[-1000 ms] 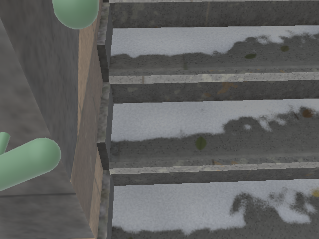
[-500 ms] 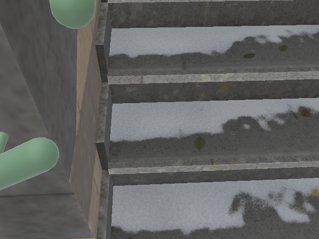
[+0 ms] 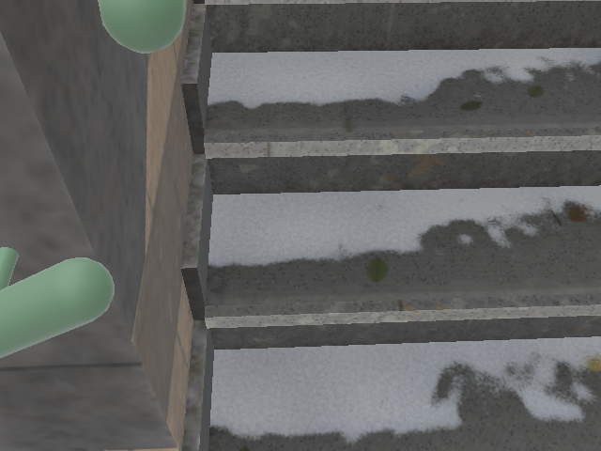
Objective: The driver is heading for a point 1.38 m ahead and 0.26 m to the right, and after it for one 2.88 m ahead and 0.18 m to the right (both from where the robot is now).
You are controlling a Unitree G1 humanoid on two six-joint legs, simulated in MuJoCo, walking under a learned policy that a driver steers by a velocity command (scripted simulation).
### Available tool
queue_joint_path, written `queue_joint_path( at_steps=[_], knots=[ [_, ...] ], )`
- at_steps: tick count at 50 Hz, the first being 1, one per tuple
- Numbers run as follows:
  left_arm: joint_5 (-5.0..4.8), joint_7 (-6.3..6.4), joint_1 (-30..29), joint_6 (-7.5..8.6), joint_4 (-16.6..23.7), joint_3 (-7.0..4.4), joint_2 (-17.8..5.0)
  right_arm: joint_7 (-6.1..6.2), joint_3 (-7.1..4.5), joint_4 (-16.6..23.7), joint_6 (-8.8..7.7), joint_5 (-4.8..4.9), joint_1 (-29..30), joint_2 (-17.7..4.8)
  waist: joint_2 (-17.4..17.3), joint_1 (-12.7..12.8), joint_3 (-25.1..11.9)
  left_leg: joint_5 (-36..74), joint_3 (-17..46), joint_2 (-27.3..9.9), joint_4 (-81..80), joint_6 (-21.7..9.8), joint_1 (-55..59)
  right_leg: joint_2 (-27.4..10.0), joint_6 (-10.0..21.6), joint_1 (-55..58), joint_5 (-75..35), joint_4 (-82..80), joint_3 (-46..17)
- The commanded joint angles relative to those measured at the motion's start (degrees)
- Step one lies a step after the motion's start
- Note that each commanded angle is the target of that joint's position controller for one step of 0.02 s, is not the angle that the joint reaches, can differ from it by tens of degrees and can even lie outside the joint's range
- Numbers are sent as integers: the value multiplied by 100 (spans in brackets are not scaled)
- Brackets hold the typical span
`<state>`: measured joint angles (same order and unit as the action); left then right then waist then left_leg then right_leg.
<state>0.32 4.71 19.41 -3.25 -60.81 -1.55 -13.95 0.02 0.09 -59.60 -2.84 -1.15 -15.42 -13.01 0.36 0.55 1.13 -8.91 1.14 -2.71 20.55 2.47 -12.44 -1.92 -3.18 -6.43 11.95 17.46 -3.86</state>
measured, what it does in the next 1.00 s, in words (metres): stands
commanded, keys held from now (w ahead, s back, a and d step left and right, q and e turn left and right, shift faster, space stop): w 1.00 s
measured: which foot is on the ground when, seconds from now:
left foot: down 0.00-1.00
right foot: down 0.00-1.00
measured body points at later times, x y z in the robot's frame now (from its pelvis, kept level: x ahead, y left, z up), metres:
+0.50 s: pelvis +0.00 +0.00 +0.00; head +0.02 +0.01 +0.45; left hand -0.02 +0.26 -0.15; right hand +0.02 -0.25 -0.15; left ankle +0.02 +0.14 -0.75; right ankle -0.03 -0.16 -0.75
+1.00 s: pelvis +0.00 +0.00 +0.00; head +0.02 +0.01 +0.45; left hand -0.03 +0.27 -0.15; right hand +0.03 -0.25 -0.15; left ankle +0.02 +0.14 -0.75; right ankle -0.03 -0.16 -0.75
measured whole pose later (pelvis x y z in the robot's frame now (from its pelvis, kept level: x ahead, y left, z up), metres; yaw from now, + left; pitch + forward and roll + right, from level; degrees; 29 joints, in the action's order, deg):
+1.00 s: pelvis +0.00 +0.00 +0.00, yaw +0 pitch +1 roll +0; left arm 0.3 4.7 19.6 -3.2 -61.0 -1.4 -13.8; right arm 0.0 0.2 -59.8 -2.8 -1.1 -15.6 -13.1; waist 0.3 0.6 1.1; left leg -8.9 1.2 -2.8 20.6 2.6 -12.6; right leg -1.9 -3.2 -6.7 12.0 17.7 -3.6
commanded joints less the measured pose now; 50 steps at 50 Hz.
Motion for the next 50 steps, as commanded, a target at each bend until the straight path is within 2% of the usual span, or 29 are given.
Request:
queue_joint_path(
  at_steps=[1,4,29,30,39,41,50],
  knots=[
    [33,25,513,19,55,-72,-567,-2,-87,119,-43,15,-353,-586,-156,8,114,96,80,-86,-404,-49,277,-108,279,-385,-780,-316,19],
    [67,-7,515,12,72,-61,-579,-23,-70,76,-57,26,-394,-590,-95,11,146,327,50,-95,-368,-105,243,-105,303,-372,-892,-271,10],
    [49,-9,569,7,105,-43,-585,-30,-45,52,-55,20,-409,-610,-77,17,129,216,16,-77,-372,-93,196,-87,313,-384,-833,-247,27],
    [17,-16,555,-2,90,-74,-649,-13,-65,59,-45,14,-372,-658,-10,7,159,309,18,-95,-309,-92,206,-100,310,-428,-907,-226,42],
    [30,-20,563,-25,80,-83,-588,7,-58,38,-31,14,-382,-622,-89,5,139,189,24,-105,-312,-80,172,-88,312,-418,-814,-233,46],
    [-10,14,551,-4,55,-89,-628,10,-80,94,-27,-3,-299,-657,-95,9,165,-45,60,-93,-358,-24,201,-97,288,-457,-700,-290,53],
    [1,15,529,18,21,-88,-623,15,-98,105,-31,5,-333,-645,-71,5,154,105,65,-91,-341,-30,260,-111,280,-444,-807,-306,57]
  ],
)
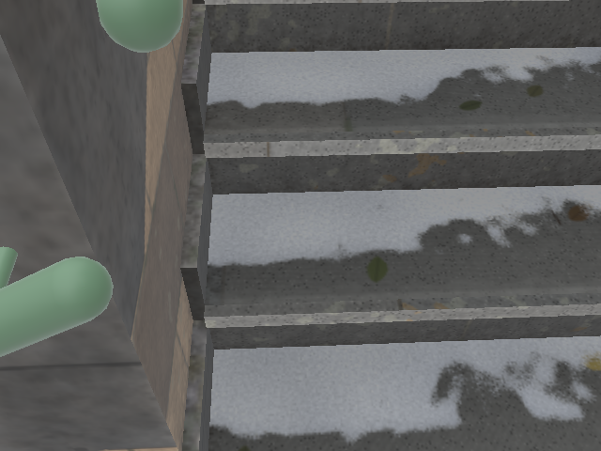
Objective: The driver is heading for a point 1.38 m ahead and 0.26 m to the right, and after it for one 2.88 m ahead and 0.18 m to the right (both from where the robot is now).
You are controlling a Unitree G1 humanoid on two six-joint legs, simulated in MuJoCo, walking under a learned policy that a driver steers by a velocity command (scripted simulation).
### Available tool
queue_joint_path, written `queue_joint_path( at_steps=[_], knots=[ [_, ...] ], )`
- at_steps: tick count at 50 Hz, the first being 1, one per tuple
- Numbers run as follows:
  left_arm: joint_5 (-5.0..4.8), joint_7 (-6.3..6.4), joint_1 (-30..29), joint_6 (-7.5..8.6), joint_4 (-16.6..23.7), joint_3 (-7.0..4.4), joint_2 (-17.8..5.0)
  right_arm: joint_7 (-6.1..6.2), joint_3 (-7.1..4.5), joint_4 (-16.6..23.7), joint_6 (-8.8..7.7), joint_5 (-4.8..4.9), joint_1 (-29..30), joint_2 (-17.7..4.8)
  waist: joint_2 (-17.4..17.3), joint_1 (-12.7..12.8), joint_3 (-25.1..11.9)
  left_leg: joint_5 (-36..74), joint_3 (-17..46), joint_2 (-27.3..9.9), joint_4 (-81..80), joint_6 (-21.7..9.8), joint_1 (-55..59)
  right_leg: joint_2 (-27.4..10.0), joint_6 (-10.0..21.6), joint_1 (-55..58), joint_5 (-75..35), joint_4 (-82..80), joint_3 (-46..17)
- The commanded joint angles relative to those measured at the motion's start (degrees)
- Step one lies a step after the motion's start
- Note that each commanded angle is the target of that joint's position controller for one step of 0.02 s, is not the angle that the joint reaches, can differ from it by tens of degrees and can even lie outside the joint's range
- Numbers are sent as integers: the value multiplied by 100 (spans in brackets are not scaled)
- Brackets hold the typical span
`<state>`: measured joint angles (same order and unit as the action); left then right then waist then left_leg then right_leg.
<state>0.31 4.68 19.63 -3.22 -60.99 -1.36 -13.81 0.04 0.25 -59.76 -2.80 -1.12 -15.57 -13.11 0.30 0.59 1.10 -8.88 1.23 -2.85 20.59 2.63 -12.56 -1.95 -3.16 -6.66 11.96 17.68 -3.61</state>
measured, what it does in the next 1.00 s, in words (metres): stands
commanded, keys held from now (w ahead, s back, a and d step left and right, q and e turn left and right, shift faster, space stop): no key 1.00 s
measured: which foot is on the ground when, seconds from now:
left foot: down 0.00-1.00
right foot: down 0.00-1.00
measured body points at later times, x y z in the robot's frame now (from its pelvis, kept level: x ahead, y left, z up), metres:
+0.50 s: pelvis +0.00 +0.00 +0.00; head +0.02 +0.01 +0.45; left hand -0.02 +0.27 -0.15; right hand +0.02 -0.24 -0.15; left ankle +0.02 +0.15 -0.75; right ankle -0.03 -0.16 -0.75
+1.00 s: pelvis +0.00 +0.00 +0.00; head +0.02 +0.01 +0.45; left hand -0.03 +0.26 -0.15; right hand +0.02 -0.25 -0.15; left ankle +0.02 +0.15 -0.75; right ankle -0.03 -0.16 -0.75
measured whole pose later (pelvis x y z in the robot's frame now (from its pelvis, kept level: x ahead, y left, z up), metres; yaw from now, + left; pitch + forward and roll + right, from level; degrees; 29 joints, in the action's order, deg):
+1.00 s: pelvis +0.00 +0.00 +0.00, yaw +0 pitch +1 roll +0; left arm 0.7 4.5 20.4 -3.2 -60.4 -1.0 -13.4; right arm -0.4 0.8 -60.1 -3.0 -0.9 -16.2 -12.6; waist 0.3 0.7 0.9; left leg -8.9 1.0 -2.6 20.4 2.4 -12.6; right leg -2.4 -3.4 -7.1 12.1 18.0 -3.6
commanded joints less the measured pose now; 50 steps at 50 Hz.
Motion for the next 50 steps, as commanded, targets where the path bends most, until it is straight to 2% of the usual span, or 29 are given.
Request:
queue_joint_path(
  at_steps=[1,2,3,4,6,8,12,16,17,18,29,42,50],
  knots=[
    [151,-83,221,100,367,-76,-587,112,-138,-213,59,180,-619,-653,-337,244,158,85,-188,196,-114,12,85,-272,327,-229,-1173,-440,-87],
    [102,-115,211,129,306,-95,-731,160,-144,-130,85,143,-638,-616,35,85,141,177,-146,111,-168,19,173,-185,344,-312,-1288,-280,-1],
    [87,-102,320,140,266,-58,-613,141,-118,-79,83,92,-597,-576,48,127,50,149,-141,114,-220,13,249,-158,328,-296,-1220,-307,34],
    [-28,-13,582,71,-4,-68,-624,47,-104,201,8,-55,-299,-567,285,-40,94,162,75,-92,-417,-44,411,-20,268,-488,-828,-198,157],
    [28,62,561,4,55,-52,-560,-59,-103,156,-54,-26,-265,-617,-32,49,177,74,224,-162,-428,-114,330,-110,225,-513,-513,-308,44],
    [27,62,489,26,92,-59,-629,-73,-101,115,-52,-3,-328,-615,-165,34,211,81,152,-97,-424,-93,254,-133,242,-450,-569,-350,17],
    [49,0,525,20,97,-71,-623,-49,-81,76,-63,16,-434,-608,-121,6,123,377,72,-85,-377,-129,268,-127,278,-359,-849,-259,21],
    [49,-6,528,4,111,-71,-616,-45,-72,97,-64,15,-382,-603,-86,12,72,381,63,-95,-360,-133,268,-122,273,-336,-849,-248,23],
    [84,-33,473,25,191,-52,-565,-22,-66,5,-37,61,-434,-582,-180,97,75,352,-34,2,-306,-107,196,-165,290,-267,-927,-306,2],
    [70,-43,473,33,175,-59,-621,-9,-67,23,-27,56,-441,-574,-68,51,93,363,-48,3,-313,-96,207,-130,297,-296,-956,-262,36],
    [48,-2,557,9,132,-62,-604,-44,-57,50,-37,16,-411,-586,-69,22,153,214,50,-64,-370,-128,201,-116,266,-409,-731,-246,50],
    [44,6,606,1,102,-64,-555,-30,-48,74,-42,12,-383,-567,-102,11,170,-101,72,-73,-435,-128,175,-91,277,-427,-594,-282,55],
    [47,-2,631,13,100,-71,-586,-27,-55,66,-50,21,-425,-579,-54,11,125,258,8,-59,-349,-110,205,-103,284,-363,-873,-261,50]
  ],
)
